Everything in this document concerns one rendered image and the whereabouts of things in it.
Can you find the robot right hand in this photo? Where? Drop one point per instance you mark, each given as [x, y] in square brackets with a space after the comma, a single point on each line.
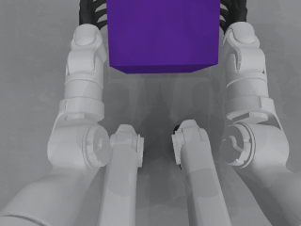
[236, 12]

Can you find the robot right thigh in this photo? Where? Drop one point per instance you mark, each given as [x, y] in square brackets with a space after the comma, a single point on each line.
[205, 201]

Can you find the robot left upper arm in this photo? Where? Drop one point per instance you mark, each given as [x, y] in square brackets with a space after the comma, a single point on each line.
[76, 153]

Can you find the right robot forearm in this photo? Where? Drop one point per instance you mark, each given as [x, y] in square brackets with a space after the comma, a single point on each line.
[246, 78]

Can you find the carton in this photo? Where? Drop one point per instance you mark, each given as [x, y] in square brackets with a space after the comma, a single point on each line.
[162, 36]

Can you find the left robot forearm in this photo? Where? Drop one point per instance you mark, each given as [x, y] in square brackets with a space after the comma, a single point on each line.
[83, 92]

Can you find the robot left hand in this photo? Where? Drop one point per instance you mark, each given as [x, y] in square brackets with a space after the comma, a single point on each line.
[87, 14]

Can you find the robot right upper arm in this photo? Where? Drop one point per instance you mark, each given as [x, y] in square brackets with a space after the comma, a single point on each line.
[258, 153]

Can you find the right robot shin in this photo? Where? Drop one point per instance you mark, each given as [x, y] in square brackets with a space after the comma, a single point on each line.
[202, 133]

